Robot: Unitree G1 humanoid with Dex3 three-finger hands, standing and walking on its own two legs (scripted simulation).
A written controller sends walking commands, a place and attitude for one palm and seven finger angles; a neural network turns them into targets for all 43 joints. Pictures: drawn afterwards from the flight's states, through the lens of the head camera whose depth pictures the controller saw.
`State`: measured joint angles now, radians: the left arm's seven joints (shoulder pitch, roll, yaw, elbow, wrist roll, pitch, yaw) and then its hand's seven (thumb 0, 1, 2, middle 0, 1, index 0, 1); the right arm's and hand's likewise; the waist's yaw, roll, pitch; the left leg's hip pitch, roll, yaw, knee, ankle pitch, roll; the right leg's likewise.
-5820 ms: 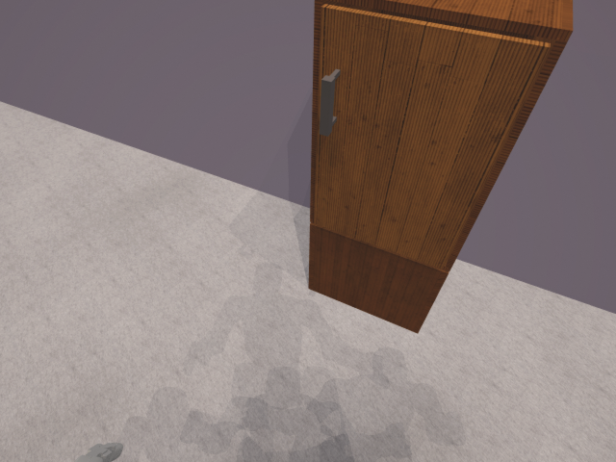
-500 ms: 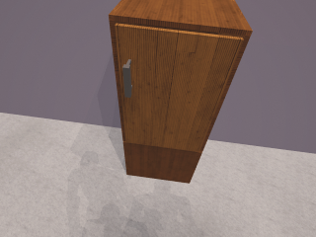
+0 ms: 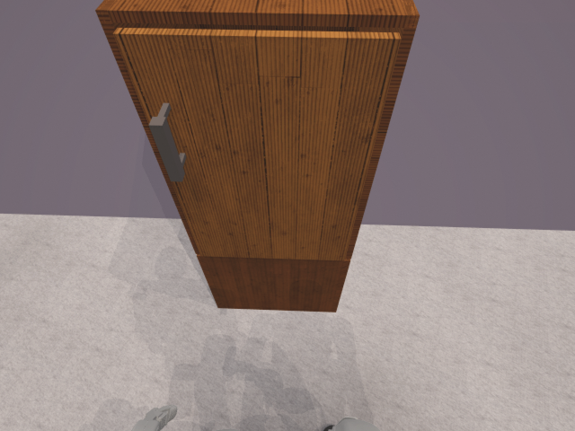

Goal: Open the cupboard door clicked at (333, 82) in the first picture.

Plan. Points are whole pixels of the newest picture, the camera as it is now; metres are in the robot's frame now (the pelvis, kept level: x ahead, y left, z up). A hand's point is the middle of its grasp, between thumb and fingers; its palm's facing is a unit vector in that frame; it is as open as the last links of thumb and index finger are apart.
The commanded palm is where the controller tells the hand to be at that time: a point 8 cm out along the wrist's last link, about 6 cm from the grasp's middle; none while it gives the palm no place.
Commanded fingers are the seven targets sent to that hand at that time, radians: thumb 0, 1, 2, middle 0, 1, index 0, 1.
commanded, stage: come to a stop and stand still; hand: left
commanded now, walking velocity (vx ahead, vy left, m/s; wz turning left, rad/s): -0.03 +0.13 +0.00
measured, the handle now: (171, 143) +0.54 +0.21 +0.08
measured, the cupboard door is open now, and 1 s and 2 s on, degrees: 0 0 0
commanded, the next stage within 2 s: look again from close up in 0.78 s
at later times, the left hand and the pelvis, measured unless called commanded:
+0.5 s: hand out of the picture -0.06 +0.17 -0.16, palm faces +0.05 -0.98 -0.19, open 7.4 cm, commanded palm none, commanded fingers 0.00 0.90 0.90 -0.20 -0.30 -0.20 -0.30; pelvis -0.03 +0.00 +0.01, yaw +0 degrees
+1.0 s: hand out of the picture -0.04 +0.15 -0.16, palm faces +0.03 -0.99 -0.16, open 7.4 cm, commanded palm none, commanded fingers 0.00 0.90 0.90 -0.20 -0.30 -0.20 -0.30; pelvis -0.02 -0.01 +0.01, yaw +1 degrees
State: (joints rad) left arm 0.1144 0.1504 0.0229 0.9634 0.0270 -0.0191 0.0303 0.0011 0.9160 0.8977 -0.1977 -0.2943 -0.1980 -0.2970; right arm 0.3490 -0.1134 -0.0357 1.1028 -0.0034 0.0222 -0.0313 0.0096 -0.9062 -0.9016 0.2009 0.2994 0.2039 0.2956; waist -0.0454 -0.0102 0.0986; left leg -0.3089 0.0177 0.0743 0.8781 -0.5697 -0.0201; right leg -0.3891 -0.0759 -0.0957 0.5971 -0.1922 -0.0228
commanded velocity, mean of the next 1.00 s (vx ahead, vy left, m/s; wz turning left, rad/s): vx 0.04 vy -0.02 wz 0.00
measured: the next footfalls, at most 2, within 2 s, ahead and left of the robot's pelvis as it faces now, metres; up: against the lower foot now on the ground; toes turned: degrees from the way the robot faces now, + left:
left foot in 0.16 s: +0.01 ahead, +0.13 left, +0.00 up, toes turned +4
right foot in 0.46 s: -0.01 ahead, -0.09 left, +0.00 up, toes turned -2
